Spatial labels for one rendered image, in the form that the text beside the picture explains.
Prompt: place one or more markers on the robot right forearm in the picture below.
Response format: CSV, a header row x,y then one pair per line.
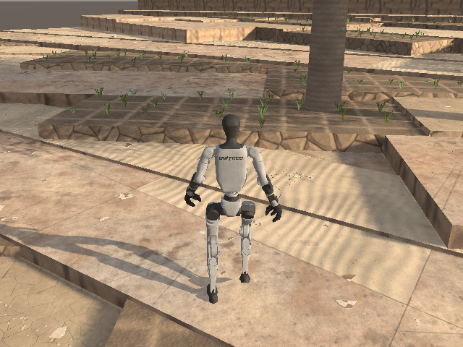
x,y
270,194

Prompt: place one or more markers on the right robot upper arm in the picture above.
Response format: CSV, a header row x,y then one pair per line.
x,y
258,163

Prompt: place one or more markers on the left robot upper arm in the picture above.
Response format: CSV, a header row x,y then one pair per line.
x,y
202,166

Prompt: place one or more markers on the robot left shin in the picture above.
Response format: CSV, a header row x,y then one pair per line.
x,y
212,263

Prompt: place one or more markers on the robot right hand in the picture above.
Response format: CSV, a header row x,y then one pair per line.
x,y
277,209

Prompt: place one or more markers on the robot left hand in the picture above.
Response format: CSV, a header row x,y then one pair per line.
x,y
195,197

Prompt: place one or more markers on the robot right foot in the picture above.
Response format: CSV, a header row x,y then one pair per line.
x,y
244,278

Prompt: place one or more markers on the robot left forearm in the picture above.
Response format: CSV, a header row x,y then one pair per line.
x,y
192,186

